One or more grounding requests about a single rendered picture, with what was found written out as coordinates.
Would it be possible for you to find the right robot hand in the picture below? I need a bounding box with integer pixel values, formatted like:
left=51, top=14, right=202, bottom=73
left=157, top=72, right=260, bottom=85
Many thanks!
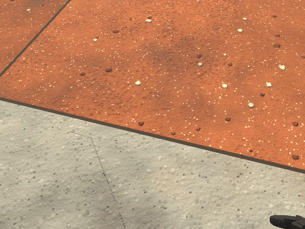
left=270, top=215, right=305, bottom=229

